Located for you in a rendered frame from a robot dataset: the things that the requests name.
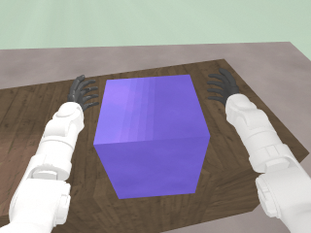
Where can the robot right forearm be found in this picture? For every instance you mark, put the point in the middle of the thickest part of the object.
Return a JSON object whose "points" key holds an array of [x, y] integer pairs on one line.
{"points": [[266, 150]]}

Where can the carton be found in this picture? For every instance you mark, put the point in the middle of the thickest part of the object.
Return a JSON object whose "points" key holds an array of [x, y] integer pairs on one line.
{"points": [[151, 136]]}

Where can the robot left upper arm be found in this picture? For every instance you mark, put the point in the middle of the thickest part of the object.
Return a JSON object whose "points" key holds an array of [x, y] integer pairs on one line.
{"points": [[41, 205]]}

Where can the pedestal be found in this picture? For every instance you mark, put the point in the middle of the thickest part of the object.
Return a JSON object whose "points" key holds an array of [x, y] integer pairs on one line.
{"points": [[226, 185]]}

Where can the robot right upper arm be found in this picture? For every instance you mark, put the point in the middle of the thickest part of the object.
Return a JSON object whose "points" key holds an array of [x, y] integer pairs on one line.
{"points": [[286, 194]]}

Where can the robot right hand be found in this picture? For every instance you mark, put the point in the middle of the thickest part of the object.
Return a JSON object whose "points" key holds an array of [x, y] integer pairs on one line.
{"points": [[228, 85]]}

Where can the robot left hand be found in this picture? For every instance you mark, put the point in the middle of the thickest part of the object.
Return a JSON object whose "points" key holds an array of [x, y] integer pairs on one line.
{"points": [[76, 93]]}

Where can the robot left forearm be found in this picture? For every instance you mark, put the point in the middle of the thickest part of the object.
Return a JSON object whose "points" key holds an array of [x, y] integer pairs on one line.
{"points": [[52, 160]]}

